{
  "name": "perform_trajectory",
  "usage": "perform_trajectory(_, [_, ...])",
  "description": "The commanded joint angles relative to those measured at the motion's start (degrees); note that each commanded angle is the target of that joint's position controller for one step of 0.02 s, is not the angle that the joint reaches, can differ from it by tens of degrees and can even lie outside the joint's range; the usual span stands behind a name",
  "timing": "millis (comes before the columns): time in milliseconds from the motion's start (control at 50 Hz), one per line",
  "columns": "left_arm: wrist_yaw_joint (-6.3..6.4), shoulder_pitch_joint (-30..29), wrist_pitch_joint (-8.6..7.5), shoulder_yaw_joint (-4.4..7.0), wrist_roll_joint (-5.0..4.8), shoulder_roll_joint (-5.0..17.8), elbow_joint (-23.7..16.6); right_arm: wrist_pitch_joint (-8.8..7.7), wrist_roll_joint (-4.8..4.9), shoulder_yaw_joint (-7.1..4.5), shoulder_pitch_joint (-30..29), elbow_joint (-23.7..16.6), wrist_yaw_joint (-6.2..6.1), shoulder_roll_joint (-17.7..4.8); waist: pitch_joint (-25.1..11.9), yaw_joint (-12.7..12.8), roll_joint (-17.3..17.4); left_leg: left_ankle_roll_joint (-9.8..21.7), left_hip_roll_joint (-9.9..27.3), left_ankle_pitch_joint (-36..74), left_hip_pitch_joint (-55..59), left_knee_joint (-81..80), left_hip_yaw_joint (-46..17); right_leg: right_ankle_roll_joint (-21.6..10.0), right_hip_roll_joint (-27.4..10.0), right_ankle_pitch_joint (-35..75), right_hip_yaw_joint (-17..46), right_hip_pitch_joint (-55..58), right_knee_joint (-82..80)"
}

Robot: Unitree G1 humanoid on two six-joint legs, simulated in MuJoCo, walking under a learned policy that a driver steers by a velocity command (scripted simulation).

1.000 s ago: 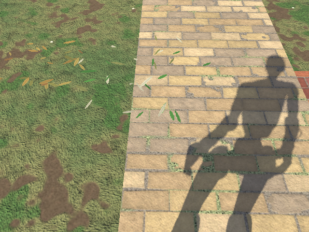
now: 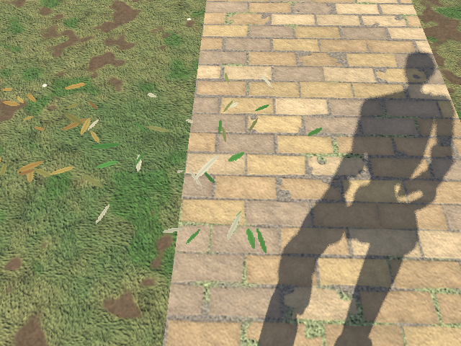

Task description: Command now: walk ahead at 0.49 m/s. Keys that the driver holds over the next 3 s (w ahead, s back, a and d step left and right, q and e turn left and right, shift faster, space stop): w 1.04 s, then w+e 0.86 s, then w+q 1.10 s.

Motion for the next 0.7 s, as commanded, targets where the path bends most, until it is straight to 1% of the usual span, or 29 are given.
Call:
perform_trajectory(20, [-0.52, -2.6, -0.87, 2.02, 0.51, 8.6, -6.2, 0.24, 1.71, -3.04, 13.6, 2.8, 0.02, -8.9, -6.1, -4.9, 2.4, 11.7, 23.7, -19.4, 29.2, -21.4, -38.7, -1.5, -4.8, 7.6, 4.2, -34.9, 26.5])
perform_trajectory(40, [-0.75, -5.1, -1.01, 2.14, 0.76, 8.4, -6.5, -0.27, 1.43, -2.36, 11.1, 2.8, 0.31, -5.9, -2.1, -3.5, -0.4, 9.9, 21.5, -13.9, 22.1, -23.7, -33.8, -1.6, -6.4, 10.0, 3.7, -32.7, 23.2])
perform_trajectory(60, [-0.94, -5.3, -0.49, 2.16, 1.05, 7.4, -6.3, -0.90, 1.13, -1.80, 11.3, 3.6, 0.25, -4.4, -0.5, -1.7, -1.1, 8.1, 19.3, -7.2, 17.5, -24.5, -28.8, -1.2, -7.8, 10.9, 3.9, -30.0, 20.7])
perform_trajectory(80, [-1.32, -3.8, 0.31, 1.83, 1.53, 5.7, -6.0, -1.37, 1.16, -1.29, 12.2, 4.7, 0.01, -3.1, -0.7, -0.1, -0.3, 6.8, 17.5, -3.5, 14.0, -25.4, -24.9, -0.3, -8.7, 11.2, 3.7, -26.6, 18.1])
perform_trajectory(100, [-1.63, -3.4, 0.89, 1.62, 1.58, 4.3, -5.7, -1.95, 1.18, -1.11, 13.6, 5.7, -0.08, -2.9, -0.7, 0.5, 0.1, 6.2, 16.5, -0.1, 12.7, -26.1, -22.2, 0.3, -9.2, 11.4, 3.1, -25.3, 16.3])
perform_trajectory(120, [-1.86, -4.0, 1.26, 1.55, 1.66, 3.6, -5.9, -2.47, 1.30, -1.18, 15.1, 6.6, -0.12, -3.6, -0.5, 0.8, 0.5, 6.1, 15.9, 3.0, 12.1, -26.5, -20.1, 0.9, -9.5, 11.9, 2.3, -25.7, 14.7])
perform_trajectory(140, [-2.03, -5.6, 1.56, 1.59, 1.68, 3.6, -6.5, -2.78, 1.39, -1.31, 16.3, 7.3, -0.11, -4.5, 0.0, 0.8, 1.0, 5.9, 15.3, 4.2, 11.9, -27.2, -18.2, 1.4, -10.2, 13.4, 1.6, -27.1, 12.8])
perform_trajectory(180, [-2.22, -11.5, 1.94, 1.70, 1.65, 4.3, -8.4, -2.87, 1.43, -1.39, 18.4, 8.2, -0.06, -5.6, 1.5, 0.0, 1.5, 5.2, 14.3, 5.8, 12.8, -28.7, -15.7, 2.4, -11.5, 18.1, 0.2, -31.8, 8.3])
perform_trajectory(220, [-2.29, -17.2, 2.03, 1.72, 1.34, 4.7, -10.2, -2.72, 1.56, -1.15, 20.8, 8.9, -0.01, -5.5, 2.1, -1.5, 1.7, 3.9, 13.2, 10.1, 15.4, -28.7, -13.8, 3.2, -11.8, 22.9, -1.1, -35.3, 2.5])
perform_trajectory(280, [-2.44, -23.7, 1.90, 1.32, 0.81, 4.1, -11.9, -2.63, 1.60, -0.78, 24.3, 9.9, -0.17, -5.3, 1.8, -3.6, 2.5, 1.7, 12.2, 16.1, 18.9, -27.6, -11.5, 3.8, -10.7, 28.2, -2.9, -35.3, -6.4])
perform_trajectory(340, [-2.41, -28.9, 1.83, 1.02, 0.65, 3.8, -13.3, -2.49, 1.25, -0.50, 27.6, 11.0, -0.63, -5.4, 1.8, -5.5, 3.4, 1.4, 12.8, 20.3, 24.4, -26.1, -10.9, 3.5, -9.2, 29.5, -4.0, -35.6, -12.6])
perform_trajectory(400, [-2.33, -32.8, 1.44, 1.06, 0.67, 4.3, -14.8, -2.17, 0.55, -0.47, 29.4, 12.0, -1.17, -5.9, 2.2, -6.3, 3.8, 2.5, 15.1, 25.3, 31.0, -23.2, -11.3, 2.4, -7.9, 25.9, -4.3, -36.4, -16.6])
perform_trajectory(420, [-2.29, -33.1, 1.22, 1.17, 0.67, 4.6, -15.1, -2.09, 0.36, -0.57, 29.3, 12.3, -1.38, -6.3, 2.3, -5.9, 3.9, 2.7, 16.0, 27.7, 32.7, -22.0, -11.5, 1.7, -7.5, 23.9, -4.3, -35.9, -17.8])
perform_trajectory(440, [-2.21, -32.4, 0.96, 1.32, 0.66, 4.9, -15.1, -2.03, 0.26, -0.66, 28.5, 12.4, -1.57, -6.6, 2.0, -5.0, 4.0, 2.6, 16.5, 31.7, 33.5, -20.3, -11.1, 0.8, -6.8, 21.6, -4.4, -33.9, -19.2])
perform_trajectory(460, [-1.98, -29.7, 0.67, 1.60, 0.69, 5.3, -14.5, -2.01, 0.26, -0.74, 27.2, 12.3, -1.72, -7.0, 0.9, -3.3, 4.4, 1.9, 16.5, 39.1, 33.3, -17.1, -10.3, -0.3, -5.4, 19.1, -5.0, -29.2, -20.8])
perform_trajectory(480, [-1.56, -24.3, 0.33, 2.15, 0.76, 6.2, -12.7, -1.95, 0.30, -0.88, 26.3, 12.3, -1.79, -7.6, -1.8, -0.9, 4.8, 1.2, 16.2, 46.3, 32.8, -11.3, -9.6, -1.4, -3.4, 17.4, -5.6, -22.2, -22.3])
perform_trajectory(500, [-1.03, -14.7, -0.20, 2.93, 1.02, 7.3, -9.4, -1.78, 0.61, -0.90, 25.1, 12.3, -1.65, -7.8, -6.5, 3.2, 3.5, 0.1, 14.4, 47.1, 30.1, -1.2, -7.9, -3.0, -2.1, 19.7, -6.1, -10.8, -26.1])
perform_trajectory(520, [-0.32, -4.3, -0.74, 4.18, 2.32, 10.7, -6.6, -1.99, 1.15, -0.49, 24.2, 11.0, -1.50, -6.9, -12.8, 7.1, 1.5, -0.9, 12.5, 33.2, 18.9, 12.6, -6.7, -5.7, -9.4, 17.7, 1.5, 5.1, -26.0])
perform_trajectory(540, [-0.11, 2.1, -0.61, 5.90, 3.56, 17.0, -5.9, -2.02, 3.51, 0.71, 29.8, 9.4, -0.85, -1.0, -21.8, 5.9, -11.1, -4.0, 2.9, -1.5, -2.0, 36.3, -2.0, -13.6, -27.6, 12.6, 28.9, 22.7, -28.7])
perform_trajectory(560, [-0.93, -0.5, 0.16, 5.59, 1.24, 14.5, -5.6, -1.96, 2.03, -0.84, 28.9, 10.4, -0.97, -5.9, -21.6, 5.0, -6.5, -3.1, 0.9, -19.6, -8.5, 43.3, -9.3, -14.9, -28.8, 12.8, 39.4, 20.1, -35.3])
perform_trajectory(580, [-1.17, -7.2, 0.26, 4.89, 0.17, 12.0, -6.2, -1.90, 1.46, -1.34, 23.6, 8.6, -0.88, -6.4, -11.4, 1.9, -4.5, -2.7, 4.6, -14.2, -11.8, 43.0, -10.5, -12.8, -26.3, 10.9, 29.5, 11.2, -36.8])
perform_trajectory(600, [-1.47, -11.4, -0.15, 4.08, 0.07, 8.4, -6.8, -2.14, 1.17, -1.14, 20.2, 7.7, -0.60, -5.4, -6.2, 0.7, -2.0, -2.8, 6.6, -10.1, -10.7, 39.8, -10.2, -11.1, -23.9, 14.8, 23.0, 3.1, -39.4])
perform_trajectory(620, [-1.44, -12.9, -0.56, 3.51, 0.22, 6.5, -6.5, -1.73, 0.83, -1.24, 19.0, 7.6, -0.40, -4.4, -3.5, -1.1, -1.8, -3.1, 8.2, -8.1, -8.5, 36.5, -9.9, -8.9, -21.0, 18.0, 18.0, -2.1, -41.1])
perform_trajectory(640, [-1.23, -12.9, -0.87, 2.88, 0.12, 4.5, -5.6, -0.89, -0.05, -1.11, 19.7, 7.7, -0.06, -3.4, -2.3, -2.8, -2.8, -3.8, 9.1, -7.2, -5.6, 34.0, -9.7, -7.3, -18.7, 21.3, 14.0, -6.2, -42.3])
perform_trajectory(660, [-1.11, -11.8, -1.26, 2.62, 0.20, 4.0, -4.7, -0.16, -0.34, -0.98, 20.6, 8.1, 0.38, -2.2, -2.6, -3.5, -3.2, -4.3, 9.2, -6.5, -3.8, 32.9, -9.1, -6.8, -17.7, 24.1, 11.6, -7.8, -42.9])
perform_trajectory(700, [-0.99, -8.5, -2.03, 2.83, 0.00, 5.4, -3.0, 0.66, -0.43, -1.10, 19.2, 7.3, 0.92, -1.8, -2.2, -4.2, -3.1, -5.1, 9.4, -4.7, -5.0, 31.0, -7.9, -7.1, -16.6, 29.4, 8.7, -8.3, -43.8])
